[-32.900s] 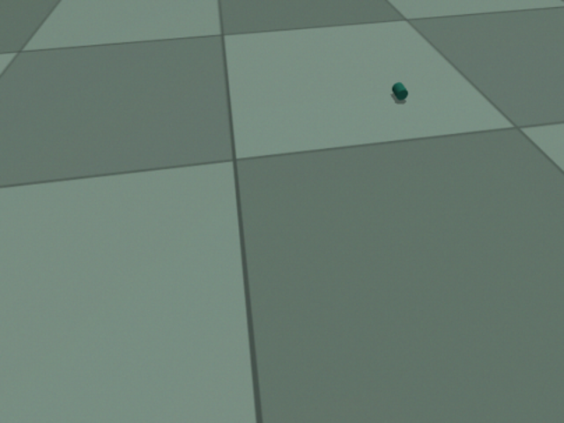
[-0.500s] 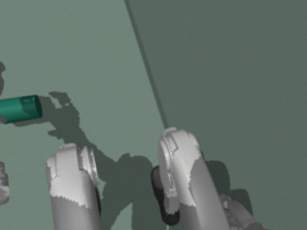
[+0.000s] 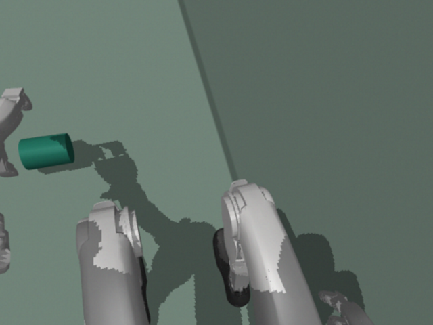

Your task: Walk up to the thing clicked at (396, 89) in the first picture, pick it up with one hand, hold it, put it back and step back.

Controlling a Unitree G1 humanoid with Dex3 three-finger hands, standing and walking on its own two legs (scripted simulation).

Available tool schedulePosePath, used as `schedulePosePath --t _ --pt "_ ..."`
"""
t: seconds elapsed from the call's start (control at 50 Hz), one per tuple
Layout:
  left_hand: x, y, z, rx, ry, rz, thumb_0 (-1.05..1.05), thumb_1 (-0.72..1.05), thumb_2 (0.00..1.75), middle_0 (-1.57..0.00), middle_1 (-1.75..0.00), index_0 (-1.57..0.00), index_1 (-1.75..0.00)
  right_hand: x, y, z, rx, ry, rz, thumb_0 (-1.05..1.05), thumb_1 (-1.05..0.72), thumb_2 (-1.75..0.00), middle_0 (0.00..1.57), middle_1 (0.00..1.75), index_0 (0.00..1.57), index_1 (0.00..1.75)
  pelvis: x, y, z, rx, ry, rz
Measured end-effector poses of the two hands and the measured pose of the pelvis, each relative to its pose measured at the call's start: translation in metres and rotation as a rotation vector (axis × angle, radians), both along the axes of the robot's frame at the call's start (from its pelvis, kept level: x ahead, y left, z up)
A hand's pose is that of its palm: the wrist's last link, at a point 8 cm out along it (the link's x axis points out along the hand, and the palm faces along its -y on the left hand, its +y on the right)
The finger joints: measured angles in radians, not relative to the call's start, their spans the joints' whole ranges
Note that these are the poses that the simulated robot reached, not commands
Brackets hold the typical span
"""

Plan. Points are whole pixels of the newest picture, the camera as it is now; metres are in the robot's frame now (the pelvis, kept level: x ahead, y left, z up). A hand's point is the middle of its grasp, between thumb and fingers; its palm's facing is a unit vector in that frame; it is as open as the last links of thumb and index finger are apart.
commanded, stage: home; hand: left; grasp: from above
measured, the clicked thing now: (48, 151) +0.48 +0.32 -0.33
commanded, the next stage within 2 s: none
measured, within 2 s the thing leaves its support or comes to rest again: neither
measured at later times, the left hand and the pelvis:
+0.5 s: hand (10, 140) +0.44 +0.31 -0.12, palm faces -0.31 -0.32 -0.90, open 10.7 cm; pelvis +0.02 +0.00 +0.02, yaw +1 degrees
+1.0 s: hand out of the picture +0.28 +0.24 +0.10, palm faces +0.01 -0.90 -0.43, open 7.4 cm; pelvis +0.03 +0.00 +0.21, yaw +6 degrees
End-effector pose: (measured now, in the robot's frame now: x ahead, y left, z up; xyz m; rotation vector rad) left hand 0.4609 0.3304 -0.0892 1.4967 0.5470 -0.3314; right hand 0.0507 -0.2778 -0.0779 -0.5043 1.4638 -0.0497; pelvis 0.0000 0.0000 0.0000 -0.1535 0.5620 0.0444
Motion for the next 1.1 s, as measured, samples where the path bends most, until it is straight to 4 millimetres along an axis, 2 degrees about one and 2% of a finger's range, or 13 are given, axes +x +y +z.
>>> schedulePosePath --t 0.12,0.22,0.32,0.44,0.56,0.64,0.72,0.84,0.92,1.02,1.1 --pt "-0.003 -0.003 -0.038 -0.023 -0.057 -0.026 0.00 -0.45 0.97 -0.13 -0.96 -0.14 -0.96 -0.012 0.004 -0.019 -0.011 0.051 0.010 0.00 -0.90 -0.90 0.21 0.30 0.20 0.30 0.000 0.001 -0.023 -0.012 -0.015 -0.004" --pt "0.001 -0.008 -0.052 -0.018 -0.143 -0.007 0.00 -0.38 0.94 -0.18 -0.89 -0.18 -0.89 -0.007 0.014 -0.036 0.015 0.027 0.002 0.00 -0.89 -0.90 0.21 0.30 0.20 0.30 0.003 0.002 -0.035 -0.016 -0.010 -0.007" --pt "0.004 -0.012 -0.040 -0.019 -0.209 0.072 0.00 -0.26 0.93 -0.22 -0.79 -0.21 -0.80 0.008 0.025 -0.043 0.073 -0.022 -0.016 0.00 -0.89 -0.90 0.21 0.30 0.20 0.30 0.007 0.002 -0.031 -0.009 0.022 -0.008" --pt "-0.005 -0.011 0.002 -0.080 -0.208 0.225 0.00 0.01 0.92 -0.24 -0.65 -0.23 -0.66 0.032 0.032 -0.029 0.139 -0.093 -0.061 0.00 -0.89 -0.90 0.21 0.30 0.20 0.30 0.013 0.001 -0.001 0.004 0.055 0.001" --pt "-0.039 -0.016 0.059 -0.237 -0.152 0.350 0.00 0.37 0.92 -0.23 -0.50 -0.23 -0.51 0.063 0.030 0.011 0.165 -0.171 -0.082 0.00 -0.90 -0.90 0.21 0.30 0.20 0.30 0.018 0.001 0.046 0.020 0.059 0.012" --pt "-0.071 -0.021 0.096 -0.366 -0.122 0.413 0.01 0.60 0.91 -0.23 -0.41 -0.22 -0.42 0.091 0.026 0.044 0.155 -0.244 -0.059 0.01 -0.90 -0.90 0.21 0.30 0.20 0.30 0.019 0.000 0.078 0.030 0.040 0.021" --pt "-0.106 -0.025 0.129 -0.488 -0.121 0.490 0.01 0.75 0.91 -0.22 -0.36 -0.22 -0.36 0.122 0.026 0.081 0.144 -0.342 -0.021 0.01 -0.90 -0.90 0.21 0.30 0.20 0.30 0.018 -0.001 0.108 0.039 0.010 0.032" --pt "-0.155 -0.031 0.171 -0.636 -0.115 0.641 0.01 0.85 0.90 -0.21 -0.32 -0.22 -0.32 0.167 0.036 0.136 0.151 -0.505 0.034 0.01 -0.91 -0.90 0.21 0.30 0.20 0.30 0.020 -0.002 0.150 0.050 -0.041 0.053" --pt "-0.182 -0.038 0.199 -0.728 -0.108 0.754 0.01 0.88 0.90 -0.21 -0.31 -0.21 -0.31 0.189 0.048 0.172 0.172 -0.594 0.054 0.01 -0.91 -0.90 0.21 0.30 0.20 0.30 0.024 -0.003 0.178 0.060 -0.075 0.064" --pt "-0.204 -0.048 0.239 -0.831 -0.093 0.877 0.01 0.89 0.90 -0.21 -0.31 -0.21 -0.31 0.206 0.063 0.214 0.201 -0.671 0.059 0.01 -0.90 -0.90 0.21 0.30 0.20 0.30 0.033 -0.003 0.214 0.073 -0.122 0.078" --pt "-0.216 -0.056 0.272 -0.896 -0.085 0.966 0.01 0.90 0.90 -0.21 -0.31 -0.21 -0.31 0.208 0.072 0.247 0.212 -0.704 0.049 0.01 -0.90 -0.90 0.21 0.30 0.20 0.30 0.043 -0.003 0.245 0.080 -0.163 0.088"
